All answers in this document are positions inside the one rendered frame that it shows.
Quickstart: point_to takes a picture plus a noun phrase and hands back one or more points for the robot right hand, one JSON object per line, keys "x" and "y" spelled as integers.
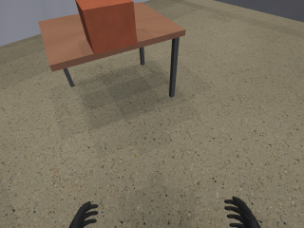
{"x": 245, "y": 214}

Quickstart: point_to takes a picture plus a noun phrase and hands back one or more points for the carton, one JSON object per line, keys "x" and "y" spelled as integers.
{"x": 108, "y": 24}

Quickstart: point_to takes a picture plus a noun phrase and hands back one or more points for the robot left hand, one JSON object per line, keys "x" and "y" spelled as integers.
{"x": 79, "y": 219}

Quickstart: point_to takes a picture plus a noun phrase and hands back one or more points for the table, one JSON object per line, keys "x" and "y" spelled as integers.
{"x": 66, "y": 45}

